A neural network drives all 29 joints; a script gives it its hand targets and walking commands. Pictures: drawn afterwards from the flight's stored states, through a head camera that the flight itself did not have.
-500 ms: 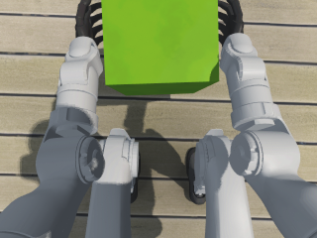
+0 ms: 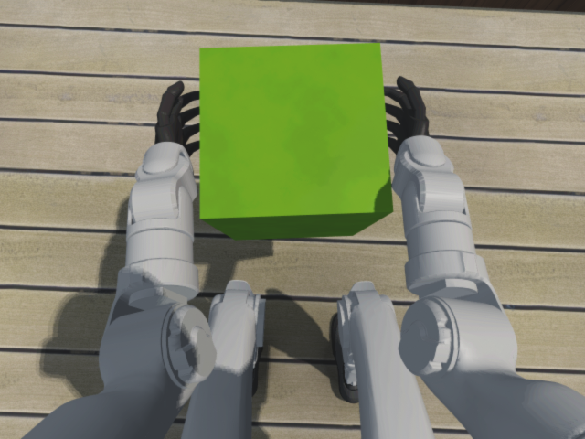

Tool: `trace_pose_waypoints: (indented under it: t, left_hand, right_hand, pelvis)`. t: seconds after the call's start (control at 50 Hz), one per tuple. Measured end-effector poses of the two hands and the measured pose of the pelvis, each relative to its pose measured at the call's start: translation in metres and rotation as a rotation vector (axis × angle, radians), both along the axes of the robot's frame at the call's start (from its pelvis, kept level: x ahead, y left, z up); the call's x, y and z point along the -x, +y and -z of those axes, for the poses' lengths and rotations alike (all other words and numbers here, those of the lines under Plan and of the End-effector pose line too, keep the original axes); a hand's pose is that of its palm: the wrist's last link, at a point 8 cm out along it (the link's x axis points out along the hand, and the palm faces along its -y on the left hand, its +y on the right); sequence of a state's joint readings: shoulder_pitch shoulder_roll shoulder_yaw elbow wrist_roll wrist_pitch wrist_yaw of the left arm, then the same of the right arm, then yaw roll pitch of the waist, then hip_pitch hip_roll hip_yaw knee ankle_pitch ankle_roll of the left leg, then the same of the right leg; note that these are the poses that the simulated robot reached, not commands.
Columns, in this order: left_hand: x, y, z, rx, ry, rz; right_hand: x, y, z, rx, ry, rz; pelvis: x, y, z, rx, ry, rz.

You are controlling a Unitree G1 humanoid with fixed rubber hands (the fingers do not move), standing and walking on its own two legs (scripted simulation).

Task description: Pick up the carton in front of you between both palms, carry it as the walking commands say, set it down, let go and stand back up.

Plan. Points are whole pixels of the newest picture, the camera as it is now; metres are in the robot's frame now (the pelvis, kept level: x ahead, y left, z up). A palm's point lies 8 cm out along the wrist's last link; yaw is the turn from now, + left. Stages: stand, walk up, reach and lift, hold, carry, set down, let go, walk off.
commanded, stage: reach and lift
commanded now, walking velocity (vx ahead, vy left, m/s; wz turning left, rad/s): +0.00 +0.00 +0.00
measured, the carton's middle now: (292, 161) +0.48 +0.02 -0.12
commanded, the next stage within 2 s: none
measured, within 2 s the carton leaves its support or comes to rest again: neither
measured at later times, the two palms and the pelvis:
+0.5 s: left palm (114, 117) +0.42 +0.16 +0.11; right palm (491, 112) +0.43 -0.14 +0.12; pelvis +0.04 +0.00 +0.14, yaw +1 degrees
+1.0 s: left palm out of the picture +0.38 +0.16 +0.26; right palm out of the picture +0.39 -0.14 +0.26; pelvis +0.09 +0.00 +0.25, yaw +1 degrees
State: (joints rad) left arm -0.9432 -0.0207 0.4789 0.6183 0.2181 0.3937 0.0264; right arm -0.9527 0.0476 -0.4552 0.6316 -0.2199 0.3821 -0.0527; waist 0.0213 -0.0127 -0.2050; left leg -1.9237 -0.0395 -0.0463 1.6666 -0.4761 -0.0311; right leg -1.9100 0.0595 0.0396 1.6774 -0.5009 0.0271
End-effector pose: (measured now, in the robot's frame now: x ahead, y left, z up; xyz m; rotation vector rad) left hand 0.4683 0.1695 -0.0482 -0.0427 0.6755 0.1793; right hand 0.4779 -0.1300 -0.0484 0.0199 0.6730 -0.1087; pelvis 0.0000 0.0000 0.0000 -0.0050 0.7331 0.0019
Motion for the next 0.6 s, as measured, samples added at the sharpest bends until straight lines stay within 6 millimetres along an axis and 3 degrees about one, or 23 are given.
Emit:
trace_pose_waypoints:
  t: [0.6]
  left_hand:
    - [0.052, -0.009, -0.194, 0.008, 0.009, 0.014]
  right_hand:
    - [0.057, -0.009, -0.195, -0.003, 0.009, 0.016]
  pelvis:
    - [-0.055, 0.002, -0.168, -0.005, -0.328, -0.008]
